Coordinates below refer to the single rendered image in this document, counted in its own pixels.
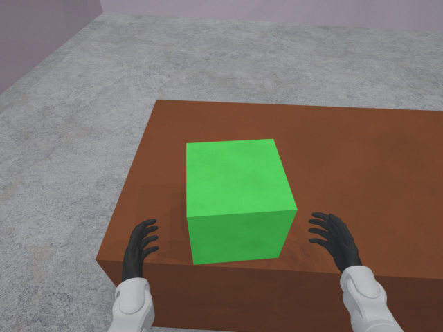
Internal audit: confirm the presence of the robot left hand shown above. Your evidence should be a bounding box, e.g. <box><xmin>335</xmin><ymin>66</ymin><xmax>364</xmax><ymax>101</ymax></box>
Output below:
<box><xmin>122</xmin><ymin>219</ymin><xmax>159</xmax><ymax>282</ymax></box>

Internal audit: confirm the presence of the robot left forearm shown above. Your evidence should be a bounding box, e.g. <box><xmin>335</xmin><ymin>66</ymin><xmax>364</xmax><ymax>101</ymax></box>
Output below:
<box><xmin>108</xmin><ymin>278</ymin><xmax>155</xmax><ymax>332</ymax></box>

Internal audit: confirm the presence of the carton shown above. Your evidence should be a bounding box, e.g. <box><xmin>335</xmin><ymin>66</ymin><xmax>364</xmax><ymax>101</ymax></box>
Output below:
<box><xmin>186</xmin><ymin>139</ymin><xmax>298</xmax><ymax>265</ymax></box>

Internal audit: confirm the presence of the pedestal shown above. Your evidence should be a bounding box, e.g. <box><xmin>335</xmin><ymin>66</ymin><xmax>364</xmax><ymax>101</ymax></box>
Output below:
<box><xmin>96</xmin><ymin>100</ymin><xmax>443</xmax><ymax>332</ymax></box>

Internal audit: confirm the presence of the robot right hand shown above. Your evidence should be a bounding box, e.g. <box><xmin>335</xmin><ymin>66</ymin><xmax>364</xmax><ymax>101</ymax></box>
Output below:
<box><xmin>309</xmin><ymin>212</ymin><xmax>362</xmax><ymax>274</ymax></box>

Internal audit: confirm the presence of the robot right forearm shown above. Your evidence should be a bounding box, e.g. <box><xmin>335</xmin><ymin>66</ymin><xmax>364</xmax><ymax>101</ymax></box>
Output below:
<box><xmin>340</xmin><ymin>266</ymin><xmax>404</xmax><ymax>332</ymax></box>

